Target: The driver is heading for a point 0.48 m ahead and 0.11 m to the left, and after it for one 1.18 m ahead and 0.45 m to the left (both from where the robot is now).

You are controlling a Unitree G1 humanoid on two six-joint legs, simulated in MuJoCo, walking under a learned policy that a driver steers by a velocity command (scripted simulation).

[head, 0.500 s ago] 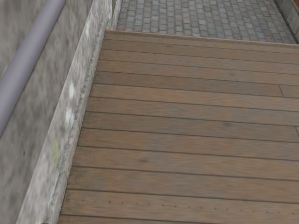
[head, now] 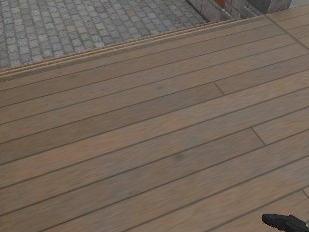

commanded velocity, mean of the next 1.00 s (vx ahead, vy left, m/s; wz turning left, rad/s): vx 0.54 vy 0.00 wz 0.57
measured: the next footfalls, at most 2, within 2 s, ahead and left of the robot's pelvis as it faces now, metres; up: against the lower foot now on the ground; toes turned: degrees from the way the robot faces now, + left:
left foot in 0.02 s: +0.19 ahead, +0.16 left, +0.00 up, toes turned -8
right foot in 0.36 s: +0.45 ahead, -0.13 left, +0.00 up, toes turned +8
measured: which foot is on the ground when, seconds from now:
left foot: up 0.00-0.00, down 0.02-0.36, up 0.38-0.72, down 0.74-1.00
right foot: down 0.00-0.02, up 0.04-0.34, down 0.36-0.74, up 0.76-1.00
